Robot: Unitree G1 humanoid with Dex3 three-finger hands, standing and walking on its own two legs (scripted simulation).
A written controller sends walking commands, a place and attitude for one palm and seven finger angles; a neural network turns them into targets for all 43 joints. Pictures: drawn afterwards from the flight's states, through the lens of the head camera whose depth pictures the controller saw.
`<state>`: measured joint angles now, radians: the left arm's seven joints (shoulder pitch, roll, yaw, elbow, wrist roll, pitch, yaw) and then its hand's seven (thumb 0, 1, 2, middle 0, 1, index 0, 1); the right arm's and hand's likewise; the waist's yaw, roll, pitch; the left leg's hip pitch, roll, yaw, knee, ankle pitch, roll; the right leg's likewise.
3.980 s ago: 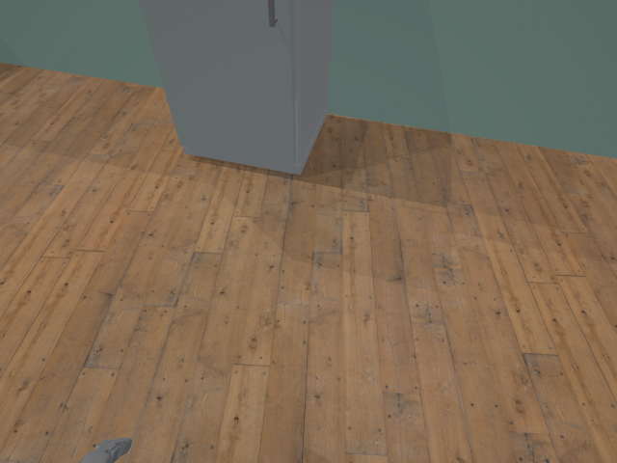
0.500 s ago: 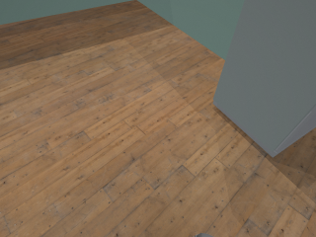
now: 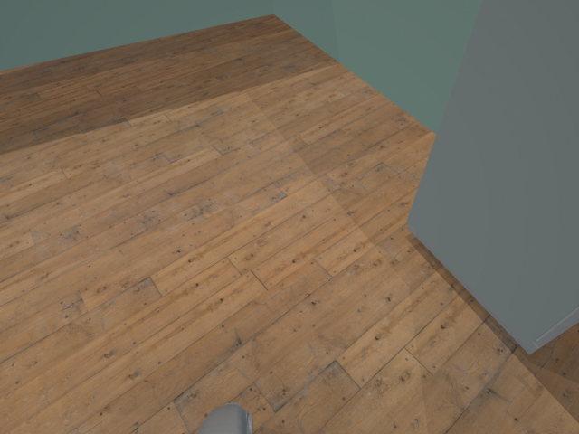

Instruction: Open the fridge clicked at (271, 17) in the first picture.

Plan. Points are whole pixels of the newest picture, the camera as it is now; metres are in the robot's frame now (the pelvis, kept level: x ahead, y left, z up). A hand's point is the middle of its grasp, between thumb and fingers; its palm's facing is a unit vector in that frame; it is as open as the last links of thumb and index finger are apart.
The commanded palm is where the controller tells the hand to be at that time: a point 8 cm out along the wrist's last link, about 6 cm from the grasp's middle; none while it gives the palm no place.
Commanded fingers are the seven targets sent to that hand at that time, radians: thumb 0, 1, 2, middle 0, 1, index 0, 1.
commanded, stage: walk to a spot facing it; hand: right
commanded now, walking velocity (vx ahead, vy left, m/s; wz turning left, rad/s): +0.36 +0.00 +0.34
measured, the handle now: out of the picture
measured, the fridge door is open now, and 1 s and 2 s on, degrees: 0 0 0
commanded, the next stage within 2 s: turn to face it in 0.40 s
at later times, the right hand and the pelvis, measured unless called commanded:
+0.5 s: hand (373, 366) +0.28 -0.13 -0.18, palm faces -0.04 +0.98 -0.20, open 7.2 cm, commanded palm none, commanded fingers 0.00 -0.90 -0.90 0.20 0.30 0.20 0.30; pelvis +0.22 +0.05 -0.01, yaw +5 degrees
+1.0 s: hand (398, 310) +0.38 -0.19 -0.17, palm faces +0.18 +0.96 -0.23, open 7.4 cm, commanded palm none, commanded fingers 0.00 -0.90 -0.90 0.20 0.30 0.20 0.30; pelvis +0.32 +0.02 -0.01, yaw -8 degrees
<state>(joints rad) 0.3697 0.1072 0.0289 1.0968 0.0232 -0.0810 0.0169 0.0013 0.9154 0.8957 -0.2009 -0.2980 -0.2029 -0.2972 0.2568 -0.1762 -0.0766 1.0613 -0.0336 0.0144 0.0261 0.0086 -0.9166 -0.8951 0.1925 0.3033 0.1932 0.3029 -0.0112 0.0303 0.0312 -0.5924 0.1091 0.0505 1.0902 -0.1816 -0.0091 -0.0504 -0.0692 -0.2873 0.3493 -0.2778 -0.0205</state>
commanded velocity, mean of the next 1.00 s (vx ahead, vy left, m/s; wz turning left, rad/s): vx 0.15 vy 0.00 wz -0.27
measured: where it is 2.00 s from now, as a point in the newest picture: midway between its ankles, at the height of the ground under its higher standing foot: (288, 403)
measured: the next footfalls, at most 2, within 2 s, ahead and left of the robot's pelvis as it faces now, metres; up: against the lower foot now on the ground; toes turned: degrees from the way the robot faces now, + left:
left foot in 0.22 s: +0.25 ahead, +0.15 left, +0.00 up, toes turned +13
right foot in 0.66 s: +0.41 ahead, -0.07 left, +0.00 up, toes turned -8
